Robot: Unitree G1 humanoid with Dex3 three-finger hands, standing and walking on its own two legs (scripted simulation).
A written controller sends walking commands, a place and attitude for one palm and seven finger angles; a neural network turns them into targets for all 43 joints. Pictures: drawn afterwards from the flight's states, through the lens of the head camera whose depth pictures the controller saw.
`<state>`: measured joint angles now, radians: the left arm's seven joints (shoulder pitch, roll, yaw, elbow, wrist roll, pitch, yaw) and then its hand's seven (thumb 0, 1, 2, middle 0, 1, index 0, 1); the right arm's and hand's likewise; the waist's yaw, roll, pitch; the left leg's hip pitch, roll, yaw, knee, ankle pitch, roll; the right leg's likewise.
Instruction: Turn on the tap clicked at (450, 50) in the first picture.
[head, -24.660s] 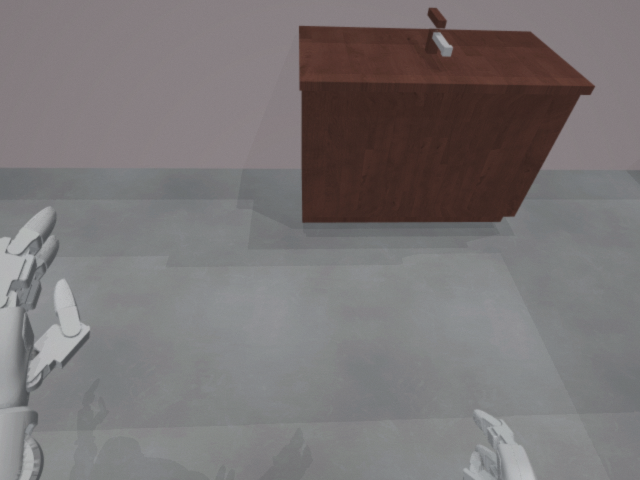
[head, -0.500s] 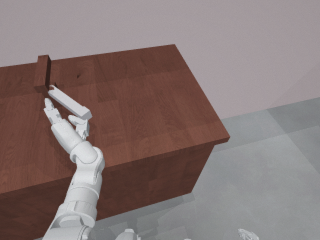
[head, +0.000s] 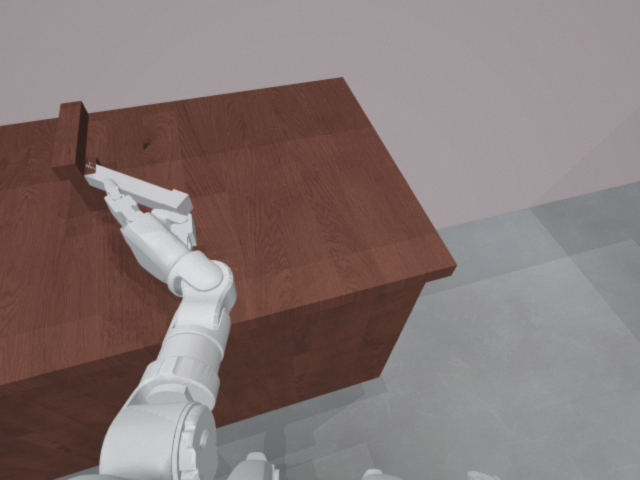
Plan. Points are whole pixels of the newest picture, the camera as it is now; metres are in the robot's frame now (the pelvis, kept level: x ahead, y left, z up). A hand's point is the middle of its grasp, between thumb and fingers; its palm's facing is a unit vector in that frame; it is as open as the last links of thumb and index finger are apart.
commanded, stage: push the lever round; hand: left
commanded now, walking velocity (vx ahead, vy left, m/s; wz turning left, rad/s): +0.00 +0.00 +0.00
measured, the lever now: (177, 205) +0.46 +0.19 +0.07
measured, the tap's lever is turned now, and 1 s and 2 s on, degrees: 50 80 80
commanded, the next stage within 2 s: lift the hand up off the lever in 0.70 s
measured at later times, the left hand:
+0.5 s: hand (214, 200) +0.48 +0.15 +0.06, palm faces +0.79 -0.60 -0.12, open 7.6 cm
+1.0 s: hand (216, 184) +0.51 +0.15 +0.06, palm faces +0.79 -0.60 -0.13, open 7.8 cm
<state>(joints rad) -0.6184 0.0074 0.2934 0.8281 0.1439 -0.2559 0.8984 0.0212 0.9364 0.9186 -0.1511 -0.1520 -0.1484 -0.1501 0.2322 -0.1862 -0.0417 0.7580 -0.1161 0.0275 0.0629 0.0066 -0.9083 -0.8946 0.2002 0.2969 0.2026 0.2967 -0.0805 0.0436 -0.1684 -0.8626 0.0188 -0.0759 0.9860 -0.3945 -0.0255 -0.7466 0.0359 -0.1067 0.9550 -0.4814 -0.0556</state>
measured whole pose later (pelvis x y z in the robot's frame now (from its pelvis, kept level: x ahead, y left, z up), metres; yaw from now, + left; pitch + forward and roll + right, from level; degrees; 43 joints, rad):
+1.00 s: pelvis +0.03 -0.01 +0.00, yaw -1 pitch +21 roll -2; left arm -0.83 0.03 0.44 0.98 0.22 -0.21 0.99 0.01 0.91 0.91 -0.15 -0.15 -0.14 -0.15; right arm 0.32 -0.19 -0.06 0.78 -0.16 0.01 0.12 0.00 -0.91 -0.89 0.20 0.30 0.20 0.30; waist -0.13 0.05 -0.19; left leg -0.91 0.03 -0.07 0.96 -0.41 -0.03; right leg -0.80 0.05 -0.10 0.92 -0.49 -0.06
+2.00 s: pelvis +0.02 -0.01 +0.02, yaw +0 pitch +16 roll -2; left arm -0.77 0.01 0.39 0.87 0.19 -0.10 0.98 0.02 0.90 0.90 -0.15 -0.15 -0.15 -0.15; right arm 0.30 -0.19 -0.06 0.79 -0.14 0.00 0.09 0.01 -0.91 -0.89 0.20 0.30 0.20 0.30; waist -0.11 0.04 -0.17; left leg -0.77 0.03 -0.07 0.87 -0.37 -0.03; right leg -0.66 0.05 -0.09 0.83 -0.45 -0.06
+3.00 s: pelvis +0.02 -0.01 +0.03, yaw +0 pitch +11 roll -1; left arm -0.71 -0.02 0.32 0.73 0.14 0.05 0.94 0.02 0.90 0.90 -0.15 -0.15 -0.15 -0.15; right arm 0.24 -0.20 -0.05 0.78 -0.10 0.01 0.07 0.01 -0.91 -0.89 0.20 0.30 0.20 0.30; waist -0.07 0.04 -0.15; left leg -0.62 0.02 -0.07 0.77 -0.33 -0.03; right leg -0.51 0.04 -0.10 0.73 -0.42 -0.06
